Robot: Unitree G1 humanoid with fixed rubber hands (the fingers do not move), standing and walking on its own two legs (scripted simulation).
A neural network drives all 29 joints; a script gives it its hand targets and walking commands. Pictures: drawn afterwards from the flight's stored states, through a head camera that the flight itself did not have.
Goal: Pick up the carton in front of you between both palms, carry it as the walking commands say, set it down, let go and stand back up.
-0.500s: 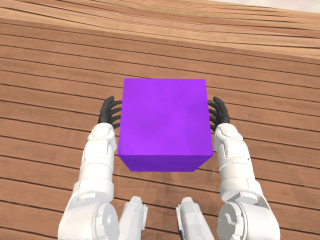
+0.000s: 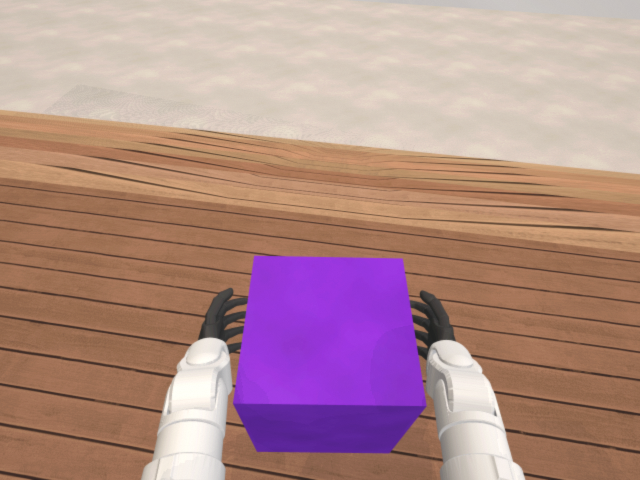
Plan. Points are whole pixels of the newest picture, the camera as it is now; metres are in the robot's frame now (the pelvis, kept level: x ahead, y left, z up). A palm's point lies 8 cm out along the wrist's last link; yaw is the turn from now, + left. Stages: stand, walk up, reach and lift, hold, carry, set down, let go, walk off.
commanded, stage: reach and lift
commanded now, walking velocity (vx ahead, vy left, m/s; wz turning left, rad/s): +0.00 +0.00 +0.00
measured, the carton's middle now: (325, 360) +0.32 +0.00 -0.07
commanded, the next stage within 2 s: hold in 1.12 s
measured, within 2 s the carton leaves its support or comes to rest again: neither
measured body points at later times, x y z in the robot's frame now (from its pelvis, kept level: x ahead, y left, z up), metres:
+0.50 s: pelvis -0.01 +0.00 +0.01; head -0.04 +0.00 +0.46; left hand +0.30 +0.15 +0.03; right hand +0.30 -0.15 +0.03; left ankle +0.01 +0.13 -0.73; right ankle +0.01 -0.13 -0.73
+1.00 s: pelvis +0.01 +0.00 +0.02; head -0.03 +0.00 +0.47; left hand +0.31 +0.15 +0.04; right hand +0.31 -0.15 +0.04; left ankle +0.01 +0.13 -0.73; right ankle +0.01 -0.13 -0.73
